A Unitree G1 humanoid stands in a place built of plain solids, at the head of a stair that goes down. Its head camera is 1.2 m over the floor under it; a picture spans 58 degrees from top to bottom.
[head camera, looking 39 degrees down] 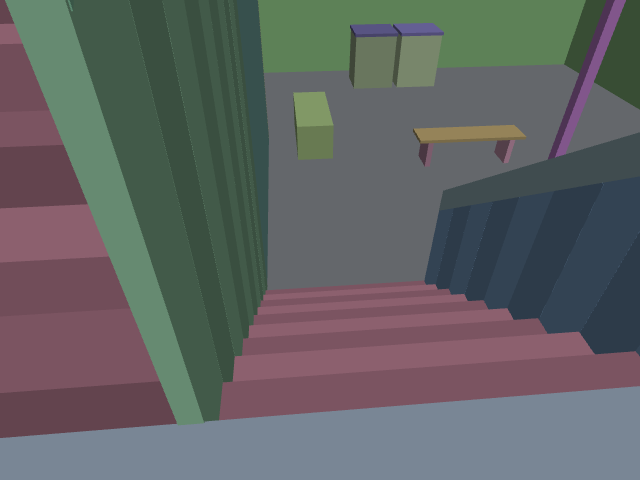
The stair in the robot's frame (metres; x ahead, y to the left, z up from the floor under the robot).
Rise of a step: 0.21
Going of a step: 0.26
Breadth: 1.60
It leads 5 degrees to the left of straight ahead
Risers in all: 10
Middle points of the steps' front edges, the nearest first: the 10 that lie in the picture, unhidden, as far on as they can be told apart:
0.72 -0.46 0.00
0.98 -0.44 -0.21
1.24 -0.42 -0.42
1.51 -0.40 -0.62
1.77 -0.37 -0.83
2.03 -0.35 -1.04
2.29 -0.33 -1.25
2.56 -0.30 -1.46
2.82 -0.28 -1.67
3.08 -0.26 -1.88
